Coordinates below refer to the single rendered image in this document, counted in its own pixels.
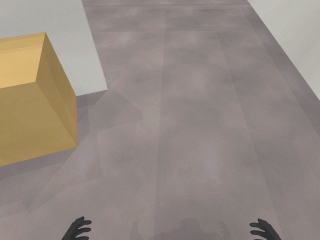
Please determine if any pedestal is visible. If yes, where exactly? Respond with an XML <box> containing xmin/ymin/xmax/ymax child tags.
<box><xmin>0</xmin><ymin>32</ymin><xmax>78</xmax><ymax>167</ymax></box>

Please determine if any robot right hand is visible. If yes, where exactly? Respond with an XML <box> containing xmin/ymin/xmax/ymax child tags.
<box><xmin>249</xmin><ymin>218</ymin><xmax>281</xmax><ymax>240</ymax></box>

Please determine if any robot left hand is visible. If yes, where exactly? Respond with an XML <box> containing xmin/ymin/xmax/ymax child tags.
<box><xmin>62</xmin><ymin>216</ymin><xmax>92</xmax><ymax>240</ymax></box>

